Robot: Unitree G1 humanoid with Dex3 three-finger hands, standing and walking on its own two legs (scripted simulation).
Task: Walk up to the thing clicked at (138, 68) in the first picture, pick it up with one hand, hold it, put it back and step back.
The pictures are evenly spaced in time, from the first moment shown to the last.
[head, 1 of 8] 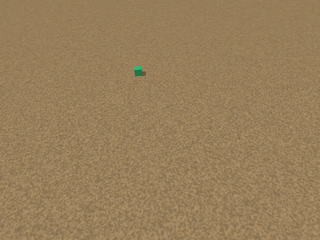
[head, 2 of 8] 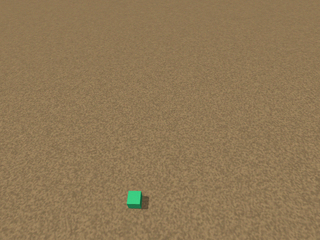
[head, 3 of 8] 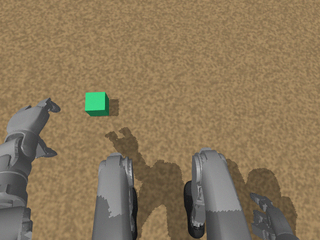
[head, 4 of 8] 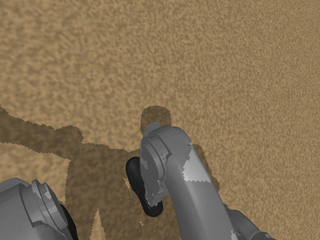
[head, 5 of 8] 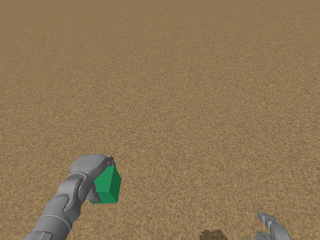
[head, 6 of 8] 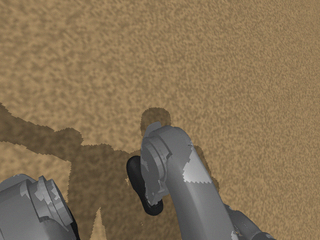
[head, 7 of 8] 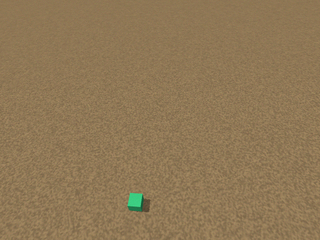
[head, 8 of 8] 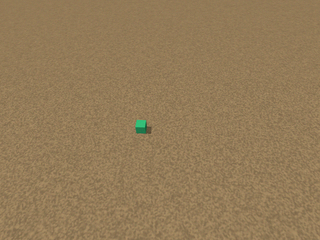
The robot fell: no
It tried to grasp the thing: yes
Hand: left
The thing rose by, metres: 0.67
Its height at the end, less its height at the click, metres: +0.00
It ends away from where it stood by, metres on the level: 0.02
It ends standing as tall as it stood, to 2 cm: yes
